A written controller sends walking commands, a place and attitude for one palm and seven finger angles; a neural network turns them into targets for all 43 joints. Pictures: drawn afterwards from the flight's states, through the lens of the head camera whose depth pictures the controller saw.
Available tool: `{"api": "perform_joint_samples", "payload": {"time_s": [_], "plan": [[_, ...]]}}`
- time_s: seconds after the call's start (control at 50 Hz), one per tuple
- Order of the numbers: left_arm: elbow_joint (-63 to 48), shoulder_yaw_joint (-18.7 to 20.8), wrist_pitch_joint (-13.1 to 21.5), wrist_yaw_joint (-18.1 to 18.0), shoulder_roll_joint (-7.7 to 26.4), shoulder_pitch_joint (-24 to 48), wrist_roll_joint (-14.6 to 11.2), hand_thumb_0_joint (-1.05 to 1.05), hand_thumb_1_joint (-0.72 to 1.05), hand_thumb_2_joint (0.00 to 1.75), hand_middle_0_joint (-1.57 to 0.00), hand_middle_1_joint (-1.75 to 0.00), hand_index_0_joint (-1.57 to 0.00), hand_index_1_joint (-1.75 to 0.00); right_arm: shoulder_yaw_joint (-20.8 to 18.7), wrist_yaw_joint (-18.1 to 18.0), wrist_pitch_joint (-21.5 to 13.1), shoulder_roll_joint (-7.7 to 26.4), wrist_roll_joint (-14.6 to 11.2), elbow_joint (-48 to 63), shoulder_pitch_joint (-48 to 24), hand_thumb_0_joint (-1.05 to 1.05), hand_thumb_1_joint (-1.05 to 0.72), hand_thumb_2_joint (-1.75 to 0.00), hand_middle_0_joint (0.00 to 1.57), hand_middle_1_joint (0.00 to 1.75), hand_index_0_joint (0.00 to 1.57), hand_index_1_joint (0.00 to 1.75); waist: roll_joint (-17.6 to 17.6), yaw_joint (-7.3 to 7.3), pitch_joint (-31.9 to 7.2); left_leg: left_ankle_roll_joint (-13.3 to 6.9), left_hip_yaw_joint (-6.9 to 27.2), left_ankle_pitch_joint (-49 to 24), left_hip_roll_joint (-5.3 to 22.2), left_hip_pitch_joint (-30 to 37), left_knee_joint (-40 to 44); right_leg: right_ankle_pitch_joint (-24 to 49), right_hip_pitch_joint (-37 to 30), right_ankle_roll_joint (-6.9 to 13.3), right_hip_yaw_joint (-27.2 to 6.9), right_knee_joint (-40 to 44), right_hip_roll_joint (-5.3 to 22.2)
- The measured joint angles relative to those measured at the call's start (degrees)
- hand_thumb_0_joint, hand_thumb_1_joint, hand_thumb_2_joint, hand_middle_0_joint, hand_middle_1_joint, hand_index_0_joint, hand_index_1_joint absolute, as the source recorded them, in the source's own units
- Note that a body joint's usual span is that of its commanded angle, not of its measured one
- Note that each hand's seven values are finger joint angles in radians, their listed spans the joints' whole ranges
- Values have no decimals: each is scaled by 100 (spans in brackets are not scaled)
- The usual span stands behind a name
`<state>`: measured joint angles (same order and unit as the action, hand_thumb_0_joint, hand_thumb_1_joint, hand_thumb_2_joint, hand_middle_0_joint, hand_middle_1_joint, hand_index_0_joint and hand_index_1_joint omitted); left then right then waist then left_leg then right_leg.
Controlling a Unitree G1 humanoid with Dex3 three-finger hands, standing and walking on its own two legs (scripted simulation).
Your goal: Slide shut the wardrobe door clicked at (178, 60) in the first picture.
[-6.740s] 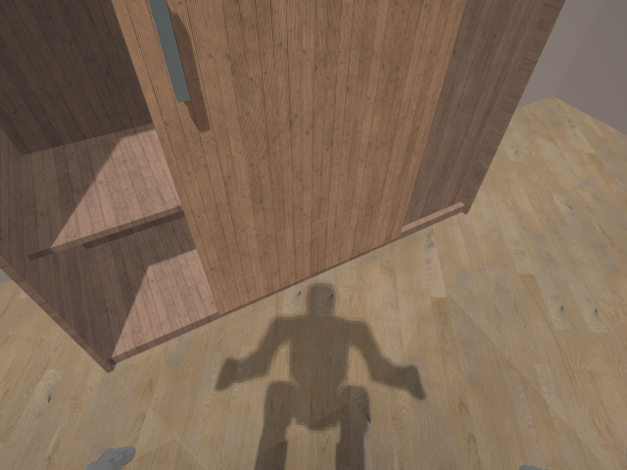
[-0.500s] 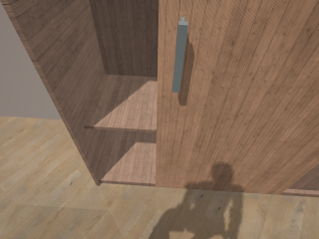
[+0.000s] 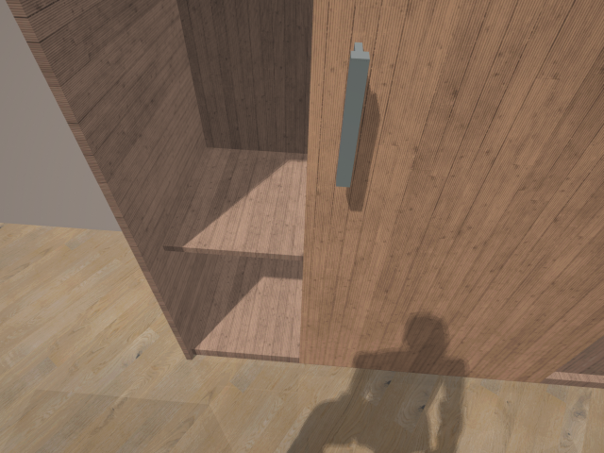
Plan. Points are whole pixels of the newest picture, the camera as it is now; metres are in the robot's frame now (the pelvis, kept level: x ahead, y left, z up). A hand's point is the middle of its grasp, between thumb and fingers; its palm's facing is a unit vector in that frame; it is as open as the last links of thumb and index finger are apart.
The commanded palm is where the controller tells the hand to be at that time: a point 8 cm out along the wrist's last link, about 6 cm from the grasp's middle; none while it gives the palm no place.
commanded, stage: shuffle to correct the standing spot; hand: right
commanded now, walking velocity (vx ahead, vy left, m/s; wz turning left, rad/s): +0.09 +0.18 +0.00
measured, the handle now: (350, 119) +0.51 -0.03 +0.20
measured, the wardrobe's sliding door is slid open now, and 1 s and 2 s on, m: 0.37 0.37 0.37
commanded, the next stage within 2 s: come to a stop and stand still in 0.30 s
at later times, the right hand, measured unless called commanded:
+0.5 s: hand out of the picture +0.06 -0.06 -0.19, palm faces +0.08 +0.99 -0.13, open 7.4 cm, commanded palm none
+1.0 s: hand out of the picture +0.06 -0.10 -0.17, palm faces +0.08 +0.96 -0.27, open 7.4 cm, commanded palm none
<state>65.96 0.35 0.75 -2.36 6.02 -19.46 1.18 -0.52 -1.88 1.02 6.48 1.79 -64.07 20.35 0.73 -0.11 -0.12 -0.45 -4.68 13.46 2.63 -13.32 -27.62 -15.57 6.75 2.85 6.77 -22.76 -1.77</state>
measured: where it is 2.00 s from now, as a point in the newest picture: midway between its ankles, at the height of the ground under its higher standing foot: outside the picture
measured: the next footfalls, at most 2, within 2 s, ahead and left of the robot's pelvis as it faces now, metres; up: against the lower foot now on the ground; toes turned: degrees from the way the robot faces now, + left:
right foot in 0.54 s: +0.15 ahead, -0.01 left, +0.00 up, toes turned -8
right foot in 1.12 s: +0.08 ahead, -0.04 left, +0.00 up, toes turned -3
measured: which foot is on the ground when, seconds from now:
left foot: down 0.00-1.00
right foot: down 0.00-0.20, up 0.22-0.52, down 0.54-0.78, up 0.80-1.00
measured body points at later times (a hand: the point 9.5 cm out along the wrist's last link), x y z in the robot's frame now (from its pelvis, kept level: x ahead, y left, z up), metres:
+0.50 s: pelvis +0.08 +0.08 -0.01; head +0.12 +0.07 +0.44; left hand +0.13 +0.32 -0.16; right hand +0.05 -0.12 -0.17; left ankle +0.03 +0.13 -0.74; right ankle +0.09 -0.01 -0.72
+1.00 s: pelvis +0.09 +0.09 +0.00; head +0.12 +0.10 +0.44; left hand +0.15 +0.32 -0.17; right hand +0.05 -0.15 -0.15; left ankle +0.04 +0.16 -0.74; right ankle +0.06 -0.04 -0.72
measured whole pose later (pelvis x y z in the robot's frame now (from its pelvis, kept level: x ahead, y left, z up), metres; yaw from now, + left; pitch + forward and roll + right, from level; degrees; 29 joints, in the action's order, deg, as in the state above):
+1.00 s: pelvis +0.09 +0.09 +0.00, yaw -2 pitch +0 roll -1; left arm 60.5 2.0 -3.2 -2.4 9.7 -10.6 0.2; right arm -0.7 -3.5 0.4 9.1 1.9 -61.1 19.0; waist -1.1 1.6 3.4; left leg -3.9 -4.4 19.7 -1.4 -8.8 -28.7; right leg -23.7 15.6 -0.5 1.6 -38.8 0.5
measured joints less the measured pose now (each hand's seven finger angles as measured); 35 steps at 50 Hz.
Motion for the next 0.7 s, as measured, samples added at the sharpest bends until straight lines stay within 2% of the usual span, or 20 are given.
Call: {"api": "perform_joint_samples", "payload": {"time_s": [0.12, 0.18, 0.22, 0.28, 0.32, 0.36, 0.42, 0.48, 0.52, 0.54, 0.56, 0.58, 0.62, 0.64, 0.7], "plan": [[-31, 106, 26, -84, 47, -140, 49, 0, 91, 90, -20, -30, -20, -30, -137, 131, 158, 43, 65, 120, 10, 0, -91, -90, 20, 30, 19, 30, 10, -83, 23, -8, 120, 693, -12, -439, -895, -225, 60, -128, 40, -170, 78], [8, 142, 26, -106, 125, -209, 56, 0, 91, 90, -20, -30, -20, -30, -197, 169, 109, 54, 52, 240, -74, 0, -91, -90, 20, 30, 19, 30, -114, -106, 114, -34, 75, 319, -59, -360, -518, -414, 122, -284, -54, -420, 237], [55, 167, -13, -104, 192, -235, 30, 0, 91, 90, -20, -30, -20, -30, -215, 156, 28, 42, 48, 296, -144, 0, -91, -90, 20, 30, 19, 30, -271, -106, 143, -190, -104, 332, -222, -286, -490, -692, 322, -282, -164, -914, 434], [85, 183, -118, -101, 224, -167, 14, 0, 91, 90, -20, -30, -20, -30, -219, 89, -67, 63, 12, 373, -228, 0, -91, -90, 20, 30, 19, 30, -220, -32, 149, -387, -286, 474, -311, -109, -308, -1360, 965, -234, -236, -2442, 474], [47, 207, -142, -98, 260, -20, 12, 1, 91, 90, -20, -30, -20, -30, -205, 52, -68, 43, 1, 402, -261, 0, -91, -90, 20, 30, 19, 30, -170, 17, 204, -454, -348, 421, -383, 50, -93, -1355, 1331, -256, -204, -3156, 504], [-41, 231, -141, -92, 307, 173, 17, 1, 91, 90, -20, -30, -20, -30, -170, 39, -61, 2, 7, 403, -275, 0, -91, -90, 20, 30, 19, 30, -145, 40, 270, -511, -383, 375, -466, 184, 80, -1251, 1577, -298, -149, -3381, 533], [-214, 245, -125, -100, 344, 486, 11, 1, 91, 90, -20, -30, -20, -30, -122, 39, -15, -55, 33, 393, -262, 0, -91, -90, 20, 30, 19, 30, -118, 60, 340, -563, -403, 362, -607, 346, 249, -1063, 1735, -336, -48, -3112, 559], [-381, 207, -89, -118, 314, 760, -2, 0, 91, 90, -20, -30, -20, -30, -101, 42, 16, -70, 36, 359, -233, 0, -90, -90, 20, 30, 19, 30, -66, 109, 379, -595, -378, 437, -751, 469, 259, -826, 1625, -337, 30, -2380, 538], [-455, 152, -47, -131, 277, 902, -24, 0, 91, 90, -20, -30, -20, -30, -83, 27, -2, -74, 0, 306, -193, 0, -90, -90, 20, 30, 20, 30, -58, 135, 388, -592, -352, 545, -851, 550, 170, -347, 1368, -311, 14, -1628, 494], [-480, 125, -21, -137, 250, 953, -32, 0, 91, 90, -20, -30, -20, -30, -73, 19, -11, -69, -26, 272, -168, 0, -90, -90, 20, 30, 20, 30, -49, 139, 385, -581, -334, 634, -888, 574, 60, 35, 1189, -212, 7, -1258, 475], [-480, 100, 1, -148, 176, 1008, -34, 0, 91, 90, -20, -30, -20, -30, -73, 6, -6, -32, -55, 223, -176, 0, -90, -90, 20, 30, 20, 30, 62, 138, 394, -539, -290, 732, -833, 579, -95, 75, 1069, -93, 55, -1166, 421], [-498, 70, 13, -155, 112, 1034, -42, 0, 91, 90, -20, -30, -20, -30, -72, -19, 8, -7, -78, 186, -191, 0, -90, -90, 20, 30, 20, 30, 152, 147, 380, -413, -250, 781, -770, 550, -262, 15, 982, -28, 101, -1118, 375], [-572, 34, 25, -178, 41, 1029, -69, 0, 92, 90, -20, -30, -20, -30, -48, -72, 40, 1, -82, 197, -233, 0, -90, -90, 20, 30, 20, 30, 216, 160, 326, -38, -133, 786, -666, 431, -566, -64, 872, 20, 148, -988, 306], [-598, 29, 23, -186, 40, 1031, -76, 0, 92, 90, -20, -30, -20, -30, -31, -85, 50, -3, -76, 219, -277, 0, -90, -90, 20, 30, 20, 30, 217, 168, 312, 52, -61, 847, -581, 377, -647, -51, 839, 26, 156, -907, 258], [-646, 40, -35, -139, 90, 1079, -60, -1, 93, 90, -20, -30, -20, -30, -11, -99, 67, 56, -26, 277, -403, 1, -92, -90, 20, 30, 20, 30, 142, 206, 362, 53, 98, 908, -378, 367, -507, 49, 832, 14, 128, -774, 138]]}}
